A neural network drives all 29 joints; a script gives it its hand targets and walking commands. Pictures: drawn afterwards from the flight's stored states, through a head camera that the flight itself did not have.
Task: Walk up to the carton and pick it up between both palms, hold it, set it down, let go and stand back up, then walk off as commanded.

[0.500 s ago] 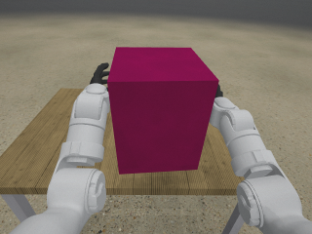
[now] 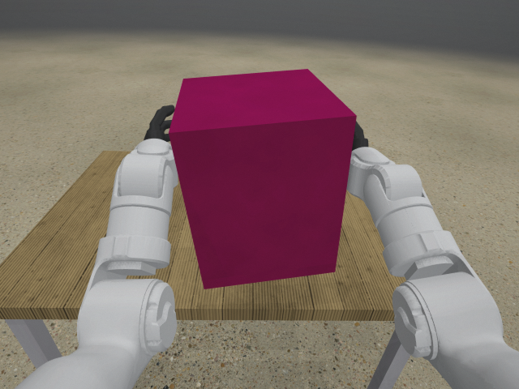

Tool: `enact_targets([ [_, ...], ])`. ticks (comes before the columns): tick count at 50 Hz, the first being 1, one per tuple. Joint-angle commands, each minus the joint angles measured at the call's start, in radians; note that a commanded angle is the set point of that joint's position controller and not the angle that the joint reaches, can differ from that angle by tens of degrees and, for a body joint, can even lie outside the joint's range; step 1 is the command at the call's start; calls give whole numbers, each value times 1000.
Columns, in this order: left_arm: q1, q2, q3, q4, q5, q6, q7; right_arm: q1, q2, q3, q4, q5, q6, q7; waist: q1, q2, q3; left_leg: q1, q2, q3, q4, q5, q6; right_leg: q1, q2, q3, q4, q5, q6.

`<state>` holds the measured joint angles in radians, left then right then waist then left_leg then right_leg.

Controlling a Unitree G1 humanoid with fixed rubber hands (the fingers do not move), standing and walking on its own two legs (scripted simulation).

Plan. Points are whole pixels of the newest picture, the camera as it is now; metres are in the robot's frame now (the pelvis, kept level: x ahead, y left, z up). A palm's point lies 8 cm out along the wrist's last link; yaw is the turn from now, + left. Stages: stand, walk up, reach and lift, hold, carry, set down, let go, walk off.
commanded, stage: hold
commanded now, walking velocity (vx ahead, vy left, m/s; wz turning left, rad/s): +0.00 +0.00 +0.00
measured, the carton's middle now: (258, 174) +0.38 +0.02 +0.23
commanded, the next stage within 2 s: none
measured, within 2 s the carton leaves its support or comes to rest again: neither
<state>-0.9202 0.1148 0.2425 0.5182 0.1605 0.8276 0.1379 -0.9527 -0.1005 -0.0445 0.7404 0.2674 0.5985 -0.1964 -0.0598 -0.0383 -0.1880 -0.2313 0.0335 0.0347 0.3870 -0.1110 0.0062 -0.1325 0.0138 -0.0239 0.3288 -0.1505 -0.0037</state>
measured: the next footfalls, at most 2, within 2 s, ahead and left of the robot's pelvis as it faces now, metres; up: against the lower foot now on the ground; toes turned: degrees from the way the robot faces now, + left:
none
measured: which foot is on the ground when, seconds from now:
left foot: down 0.00-1.00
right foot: down 0.00-1.00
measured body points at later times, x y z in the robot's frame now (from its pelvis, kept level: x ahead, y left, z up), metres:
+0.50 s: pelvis +0.03 +0.00 +0.00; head -0.05 +0.02 +0.44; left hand +0.42 +0.16 +0.27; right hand +0.41 -0.14 +0.26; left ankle +0.07 +0.11 -0.74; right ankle +0.02 -0.12 -0.74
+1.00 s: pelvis +0.01 +0.00 +0.00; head -0.09 +0.03 +0.44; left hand +0.39 +0.17 +0.28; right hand +0.38 -0.13 +0.27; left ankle +0.07 +0.11 -0.74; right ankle +0.02 -0.12 -0.74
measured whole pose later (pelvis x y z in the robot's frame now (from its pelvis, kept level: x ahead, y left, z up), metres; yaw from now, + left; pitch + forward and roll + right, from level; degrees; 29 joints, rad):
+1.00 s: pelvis +0.01 +0.00 +0.00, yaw +0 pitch -3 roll -2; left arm -0.92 0.11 0.28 0.44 0.16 0.91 0.12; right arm -0.96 -0.12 -0.02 0.67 0.33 0.69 -0.24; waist -0.08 -0.02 -0.19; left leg -0.23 0.03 0.03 0.40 -0.13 0.01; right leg -0.12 0.02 -0.02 0.33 -0.16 0.00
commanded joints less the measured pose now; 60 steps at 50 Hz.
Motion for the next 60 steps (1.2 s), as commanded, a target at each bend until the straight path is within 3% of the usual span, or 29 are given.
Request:
enact_targets([
  [1, -1081, -852, -445, -170, -261, -123, -153, -1185, 632, 148, -275, 154, -99, 127, -75, 221, -375, 156, -5, -105, -93, -183, -31, -107, 51, 28, -66, -81, 9],
  [2, -1113, -850, -452, -207, -270, -134, -152, -1141, 633, 139, -248, 157, -96, 123, -96, 228, -408, 175, -8, -102, -81, -177, -37, -108, 47, 31, -64, -78, 6],
  [4, -1118, -816, -435, -256, -270, -136, -148, -1104, 664, 166, -229, 164, -84, 120, -65, 191, -400, 201, -33, -84, -62, -97, -35, -103, 34, 41, -77, -50, 17],
  [6, -1074, -836, -446, -224, -272, -127, -154, -1114, 651, 172, -264, 174, -92, 120, -76, 202, -404, 212, -24, -96, -56, -97, -44, -117, 42, 35, -72, -55, 9],
  [7, -1053, -831, -435, -200, -259, -125, -154, -1134, 668, 196, -282, 180, -89, 118, -55, 190, -399, 207, -31, -85, -53, -62, -39, -105, 41, 38, -69, -29, 15],
  [8, -1078, -833, -447, -260, -271, -126, -149, -1103, 674, 199, -282, 195, -83, 115, -60, 209, -425, 231, -32, -95, -42, -31, -46, -105, 43, 39, -65, -11, 13],
  [13, -1010, -828, -494, -389, -292, -107, -148, -1081, 680, 294, -461, 268, -67, 83, -60, 202, -547, 329, -45, -89, 29, 250, -60, 0, 63, 45, -34, 215, 27],
  [17, -924, -808, -493, -460, -282, -75, -161, -970, 674, 341, -522, 317, -30, 47, -76, 212, -542, 353, -57, -86, 62, 379, -77, 69, 70, 47, -18, 364, 45],
  [18, -904, -789, -472, -482, -267, -64, -166, -978, 668, 368, -559, 328, -23, 38, -64, 193, -544, 344, -65, -77, 60, 378, -67, 105, 69, 49, -15, 394, 51],
  [21, -850, -770, -463, -498, -248, -27, -177, -939, 646, 391, -551, 348, 14, 20, -79, 207, -502, 330, -69, -81, 63, 401, -74, 124, 70, 55, -2, 469, 57],
  [23, -794, -784, -467, -483, -235, -5, -188, -973, 624, 397, -638, 359, 15, 13, -66, 201, -530, 344, -66, -81, 67, 435, -82, 154, 83, 57, -5, 477, 54],
  [24, -775, -782, -467, -469, -233, 3, -191, -953, 614, 388, -631, 356, 23, 5, -77, 208, -503, 347, -66, -88, 72, 443, -85, 144, 78, 58, -5, 490, 56],
  [25, -766, -765, -449, -477, -223, 8, -197, -977, 624, 400, -666, 361, 23, 3, -56, 177, -514, 329, -70, -77, 73, 422, -77, 178, 80, 58, -9, 494, 59],
  [26, -783, -752, -436, -506, -217, 10, -201, -950, 630, 411, -640, 367, 37, -3, -60, 188, -502, 341, -72, -73, 73, 437, -75, 176, 79, 55, 1, 518, 60],
  [28, -782, -773, -448, -514, -225, 12, -205, -993, 632, 429, -710, 376, 32, -1, -50, 172, -541, 338, -66, -81, 77, 439, -73, 176, 87, 57, -1, 495, 56],
  [32, -806, -773, -434, -459, -217, 21, -207, -1007, 605, 373, -637, 344, 42, 8, -57, 203, -469, 339, -53, -83, 46, 363, -79, 110, 88, 48, -29, 350, 38],
  [33, -800, -769, -417, -446, -207, 20, -209, -1034, 614, 383, -656, 350, 38, 14, -29, 188, -473, 326, -56, -73, 40, 340, -67, 116, 83, 52, -28, 345, 40],
  [35, -829, -744, -382, -429, -192, 15, -209, -1032, 625, 359, -595, 332, 44, 19, -19, 171, -430, 298, -59, -74, 26, 274, -54, 99, 72, 50, -32, 304, 45],
  [38, -826, -753, -349, -295, -175, 13, -216, -1077, 607, 317, -512, 295, 39, 28, -23, 154, -352, 274, -45, -73, -5, 179, -41, 42, 74, 43, -57, 176, 32],
  [39, -851, -748, -358, -314, -184, 5, -218, -1098, 638, 331, -546, 295, 28, 36, -13, 156, -394, 259, -49, -69, 1, 174, -34, 56, 69, 50, -50, 193, 33],
  [43, -872, -758, -349, -236, -165, -3, -213, -1111, 607, 267, -425, 266, 21, 51, -22, 194, -313, 228, -41, -75, -25, 81, -40, -7, 62, 44, -69, 65, 19],
  [46, -957, -769, -349, -177, -183, -31, -214, -1160, 625, 213, -372, 212, 6, 76, -36, 163, -305, 155, -25, -80, -71, -135, -21, -64, 52, 40, -78, -102, 10],
  [47, -995, -773, -356, -177, -189, -41, -211, -1155, 610, 190, -346, 211, -1, 82, -45, 190, -330, 139, -18, -88, -84, -178, -20, -53, 55, 34, -69, -107, 9],
  [48, -1003, -781, -362, -199, -195, -50, -205, -1170, 633, 196, -351, 215, -11, 88, -29, 173, -336, 132, -15, -85, -81, -139, -15, -35, 58, 39, -62, -64, 9],
  [49, -1039, -783, -380, -203, -205, -58, -201, -1146, 622, 187, -324, 209, -16, 92, -48, 221, -360, 142, -12, -92, -77, -143, -28, -41, 58, 33, -51, -63, 3],
  [51, -1054, -772, -373, -184, -202, -68, -193, -1112, 609, 160, -237, 202, -13, 100, -60, 225, -321, 117, -1, -108, -97, -195, -29, -45, 57, 30, -45, -71, 10],
  [53, -1064, -762, -365, -139, -205, -74, -191, -1142, 628, 159, -231, 185, -26, 104, -50, 201, -327, 116, -7, -93, -99, -225, -21, -58, 51, 35, -60, -102, 13],
  [56, -1036, -775, -374, -139, -222, -89, -181, -1152, 636, 157, -261, 185, -41, 107, -40, 176, -343, 116, -13, -100, -90, -177, -21, -51, 50, 34, -59, -67, 10],
  [60, -1065, -778, -386, -198, -224, -97, -171, -1109, 638, 195, -242, 212, -43, 104, -45, 210, -375, 193, -25, -94, -50, -60, -44, -62, 47, 36, -68, -24, 9],
])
